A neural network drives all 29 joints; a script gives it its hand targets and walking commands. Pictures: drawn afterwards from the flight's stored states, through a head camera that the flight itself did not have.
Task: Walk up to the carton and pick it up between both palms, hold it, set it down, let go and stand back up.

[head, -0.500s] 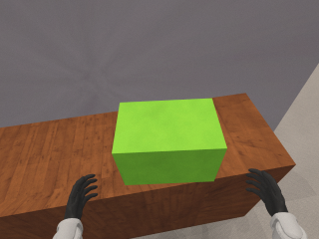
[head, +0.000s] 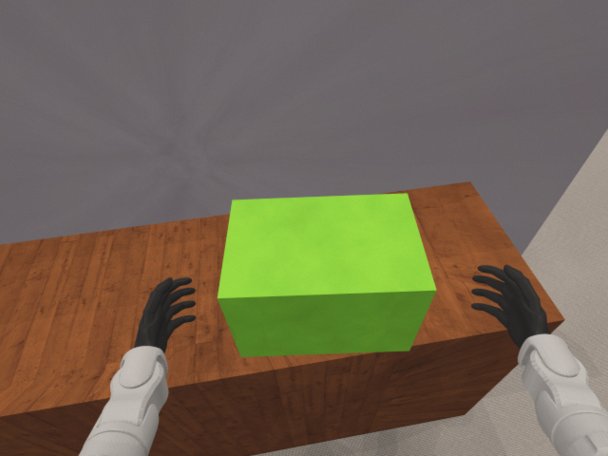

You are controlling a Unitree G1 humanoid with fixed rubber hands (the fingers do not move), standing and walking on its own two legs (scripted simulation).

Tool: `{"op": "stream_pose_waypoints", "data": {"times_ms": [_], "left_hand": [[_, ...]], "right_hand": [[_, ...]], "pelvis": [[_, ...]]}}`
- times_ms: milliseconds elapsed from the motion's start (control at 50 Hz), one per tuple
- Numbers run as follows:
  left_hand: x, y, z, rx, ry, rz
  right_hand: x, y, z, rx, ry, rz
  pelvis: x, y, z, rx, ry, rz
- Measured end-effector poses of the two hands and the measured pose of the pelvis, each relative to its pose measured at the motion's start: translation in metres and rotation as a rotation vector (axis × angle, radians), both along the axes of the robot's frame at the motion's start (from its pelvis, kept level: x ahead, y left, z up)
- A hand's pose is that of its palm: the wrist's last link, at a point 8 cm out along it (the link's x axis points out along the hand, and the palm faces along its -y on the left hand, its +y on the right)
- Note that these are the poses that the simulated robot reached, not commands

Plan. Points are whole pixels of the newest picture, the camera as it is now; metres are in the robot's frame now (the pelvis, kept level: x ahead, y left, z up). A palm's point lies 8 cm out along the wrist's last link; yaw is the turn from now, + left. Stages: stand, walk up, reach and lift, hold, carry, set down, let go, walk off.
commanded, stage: reach and lift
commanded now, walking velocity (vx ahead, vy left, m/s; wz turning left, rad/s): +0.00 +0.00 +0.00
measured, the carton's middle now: (322, 276) +0.43 +0.00 -0.05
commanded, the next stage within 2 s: none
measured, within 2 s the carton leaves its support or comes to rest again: neither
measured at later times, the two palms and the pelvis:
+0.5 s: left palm (162, 268) +0.38 +0.23 +0.05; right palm (516, 250) +0.39 -0.26 +0.06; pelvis +0.00 +0.00 +0.00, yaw +0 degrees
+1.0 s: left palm (165, 229) +0.43 +0.23 +0.08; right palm (510, 206) +0.44 -0.26 +0.09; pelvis +0.00 -0.01 +0.00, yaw +0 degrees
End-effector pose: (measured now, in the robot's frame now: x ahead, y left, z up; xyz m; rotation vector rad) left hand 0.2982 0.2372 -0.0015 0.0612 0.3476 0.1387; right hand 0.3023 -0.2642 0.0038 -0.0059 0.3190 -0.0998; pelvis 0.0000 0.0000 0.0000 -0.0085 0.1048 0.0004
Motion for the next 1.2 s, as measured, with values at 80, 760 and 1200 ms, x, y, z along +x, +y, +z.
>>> {"op": "stream_pose_waypoints", "data": {"times_ms": [80, 760, 1200], "left_hand": [[0.012, -0.003, 0.008, 0.0, 0.0, -0.005], [0.111, -0.008, 0.072, 0.01, -0.001, -0.011], [0.12, -0.004, 0.038, 0.033, 0.021, 0.015]], "right_hand": [[0.012, -0.001, 0.008, 0.0, -0.002, 0.002], [0.118, 0.0, 0.079, -0.013, -0.039, -0.007], [0.132, 0.006, 0.049, -0.046, 0.009, -0.021]], "pelvis": [[0.001, -0.001, 0.002, 0.0, 0.009, 0.0], [0.002, -0.005, 0.0, -0.008, 0.146, 0.003], [-0.005, -0.007, -0.011, -0.011, 0.27, 0.008]]}}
